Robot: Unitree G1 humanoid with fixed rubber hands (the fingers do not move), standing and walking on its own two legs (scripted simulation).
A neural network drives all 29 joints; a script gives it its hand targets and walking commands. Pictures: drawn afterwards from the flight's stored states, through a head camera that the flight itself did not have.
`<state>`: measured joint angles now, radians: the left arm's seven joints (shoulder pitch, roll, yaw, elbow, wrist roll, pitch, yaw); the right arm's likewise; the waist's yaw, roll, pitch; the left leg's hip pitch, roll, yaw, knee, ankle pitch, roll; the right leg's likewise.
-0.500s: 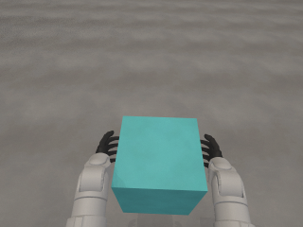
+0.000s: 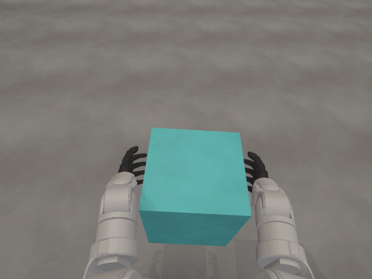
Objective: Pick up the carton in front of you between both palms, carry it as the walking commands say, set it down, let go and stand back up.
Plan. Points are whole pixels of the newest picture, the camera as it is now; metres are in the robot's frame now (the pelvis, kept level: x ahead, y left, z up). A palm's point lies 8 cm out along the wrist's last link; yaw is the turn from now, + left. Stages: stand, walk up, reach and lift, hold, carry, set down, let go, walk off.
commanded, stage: set down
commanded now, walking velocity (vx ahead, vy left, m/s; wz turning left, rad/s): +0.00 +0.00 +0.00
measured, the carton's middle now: (191, 191) +0.33 +0.01 -0.05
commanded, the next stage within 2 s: none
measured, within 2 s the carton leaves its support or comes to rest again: neither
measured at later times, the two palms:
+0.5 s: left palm (141, 198) +0.36 +0.16 -0.18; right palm (236, 195) +0.40 -0.14 -0.17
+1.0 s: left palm (140, 203) +0.41 +0.18 -0.30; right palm (220, 196) +0.46 -0.11 -0.30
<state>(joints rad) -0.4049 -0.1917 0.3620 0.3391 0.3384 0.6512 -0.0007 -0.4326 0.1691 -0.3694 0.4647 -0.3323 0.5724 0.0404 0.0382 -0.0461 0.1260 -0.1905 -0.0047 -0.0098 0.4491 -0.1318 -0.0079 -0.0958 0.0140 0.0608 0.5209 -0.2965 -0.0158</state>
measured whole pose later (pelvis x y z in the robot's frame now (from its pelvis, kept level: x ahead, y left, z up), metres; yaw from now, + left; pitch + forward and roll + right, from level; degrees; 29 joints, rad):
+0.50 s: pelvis -0.03 +0.00 -0.09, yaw -1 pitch +29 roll -1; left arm -0.63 -0.18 0.43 0.42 0.25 0.21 0.08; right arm -0.76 0.03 -0.36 0.64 -0.22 0.17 0.03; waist 0.04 -0.04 0.06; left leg -1.25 0.00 -0.02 1.00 -0.25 -0.01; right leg -1.16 0.06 0.07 1.09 -0.43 0.02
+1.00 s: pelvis -0.04 -0.02 -0.21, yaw -2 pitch +46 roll -1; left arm -0.91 -0.10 0.58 0.50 0.28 0.31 0.03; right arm -1.04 -0.01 -0.38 0.73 -0.24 0.29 -0.02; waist 0.09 -0.06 -0.14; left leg -1.90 0.01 -0.06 1.45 -0.36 -0.05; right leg -1.80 0.09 0.02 1.55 -0.57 0.00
